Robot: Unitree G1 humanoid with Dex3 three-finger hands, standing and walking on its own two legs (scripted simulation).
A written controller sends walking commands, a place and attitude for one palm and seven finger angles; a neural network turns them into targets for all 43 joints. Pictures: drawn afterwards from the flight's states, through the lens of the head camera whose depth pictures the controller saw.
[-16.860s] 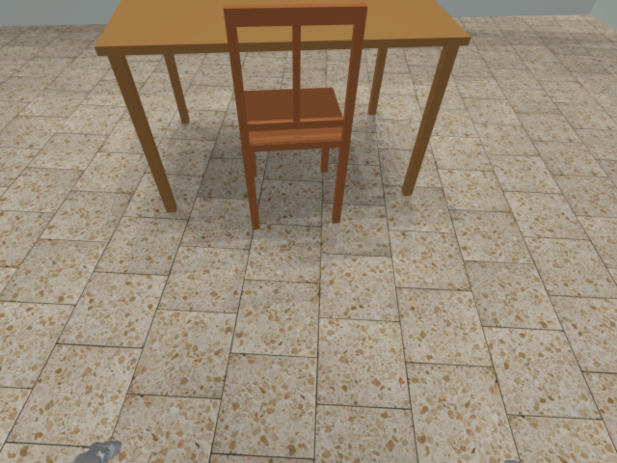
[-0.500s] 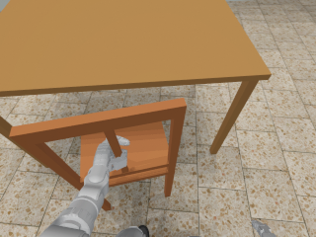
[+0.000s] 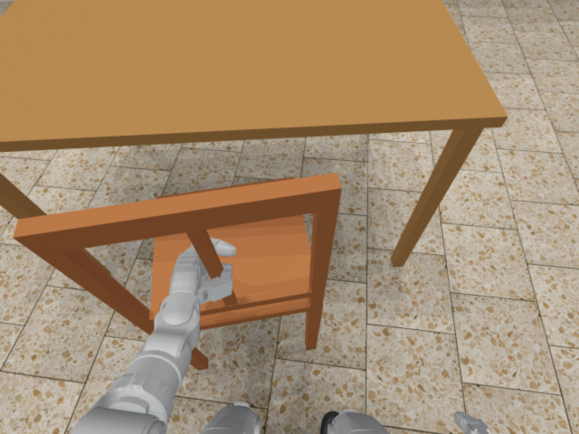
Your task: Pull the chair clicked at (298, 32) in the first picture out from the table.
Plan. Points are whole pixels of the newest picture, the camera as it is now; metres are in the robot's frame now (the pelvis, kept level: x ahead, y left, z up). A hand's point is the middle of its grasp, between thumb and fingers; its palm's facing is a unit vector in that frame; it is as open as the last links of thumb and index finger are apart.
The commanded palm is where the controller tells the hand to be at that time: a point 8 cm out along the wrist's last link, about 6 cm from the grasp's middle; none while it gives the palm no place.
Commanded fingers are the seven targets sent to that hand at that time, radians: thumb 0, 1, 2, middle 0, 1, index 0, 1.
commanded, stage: step backward, pulling the chair out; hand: left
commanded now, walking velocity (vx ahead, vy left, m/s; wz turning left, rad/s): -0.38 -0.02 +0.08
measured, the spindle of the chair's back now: (216, 271) +0.37 +0.13 -0.08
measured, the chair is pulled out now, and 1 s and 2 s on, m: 0.16 0.28 0.51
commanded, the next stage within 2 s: none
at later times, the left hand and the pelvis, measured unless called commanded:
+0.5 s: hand (213, 312) +0.29 +0.12 -0.06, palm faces -0.10 -0.98 -0.18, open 5.4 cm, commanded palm +0.27 +0.17 -0.06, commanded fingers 0.00 0.90 0.90 -0.50 -1.45 -0.50 -1.45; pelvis -0.06 +0.03 -0.01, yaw +1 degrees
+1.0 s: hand (201, 365) +0.22 +0.13 -0.06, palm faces -0.05 -0.99 -0.16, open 5.3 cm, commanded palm +0.19 +0.18 -0.06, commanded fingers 0.00 0.90 0.90 -0.50 -1.45 -0.50 -1.45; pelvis -0.14 +0.02 +0.00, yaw +2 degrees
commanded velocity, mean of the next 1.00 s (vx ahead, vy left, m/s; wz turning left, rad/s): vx -0.38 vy -0.10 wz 0.03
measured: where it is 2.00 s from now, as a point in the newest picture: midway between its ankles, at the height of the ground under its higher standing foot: outside the picture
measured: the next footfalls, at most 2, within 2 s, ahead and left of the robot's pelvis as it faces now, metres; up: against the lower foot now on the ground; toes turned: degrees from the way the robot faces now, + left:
left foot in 0.12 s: -0.02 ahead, +0.18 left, +0.00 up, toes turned +1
right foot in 0.68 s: +0.00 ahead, -0.10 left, +0.00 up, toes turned +0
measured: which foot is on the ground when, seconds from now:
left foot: up 0.00-0.10, down 0.12-1.00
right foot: down 0.00-0.54, up 0.56-0.66, down 0.68-0.94, up 0.96-1.00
